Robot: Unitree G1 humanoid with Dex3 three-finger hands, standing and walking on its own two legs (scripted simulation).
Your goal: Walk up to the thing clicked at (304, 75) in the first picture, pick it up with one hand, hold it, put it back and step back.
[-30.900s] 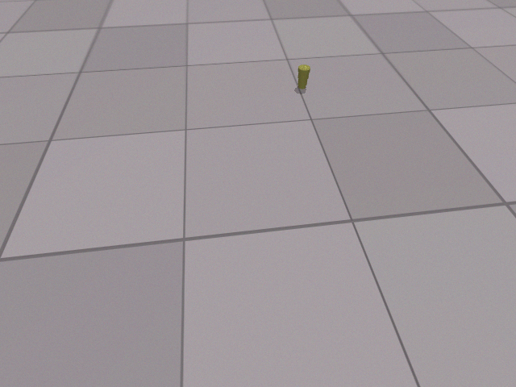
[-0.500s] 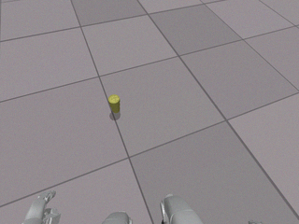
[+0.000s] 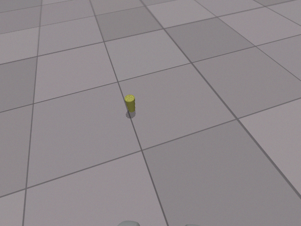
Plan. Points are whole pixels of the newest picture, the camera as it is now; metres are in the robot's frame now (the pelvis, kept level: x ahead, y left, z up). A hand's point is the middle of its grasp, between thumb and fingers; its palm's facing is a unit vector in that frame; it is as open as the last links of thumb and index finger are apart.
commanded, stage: step back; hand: left
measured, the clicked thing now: (130, 104) +1.09 +0.25 -0.68
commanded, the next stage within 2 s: stand in 0.90 s
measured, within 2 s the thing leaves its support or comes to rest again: neither
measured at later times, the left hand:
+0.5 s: hand out of the picture +0.06 +0.25 -0.13, palm faces +0.04 -0.92 -0.38, open 7.3 cm
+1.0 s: hand out of the picture +0.12 +0.27 -0.14, palm faces -0.02 -0.94 -0.35, open 7.3 cm
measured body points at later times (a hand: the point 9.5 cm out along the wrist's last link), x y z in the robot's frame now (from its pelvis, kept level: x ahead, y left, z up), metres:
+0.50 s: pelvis +0.00 -0.01 +0.01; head +0.02 -0.02 +0.46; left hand +0.05 +0.30 -0.11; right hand +0.08 -0.33 -0.12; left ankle +0.01 +0.13 -0.68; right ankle +0.02 -0.11 -0.72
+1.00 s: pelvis +0.04 +0.01 +0.02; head +0.05 +0.01 +0.47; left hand +0.12 +0.32 -0.11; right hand +0.16 -0.27 -0.11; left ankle +0.07 +0.14 -0.72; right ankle +0.02 -0.11 -0.72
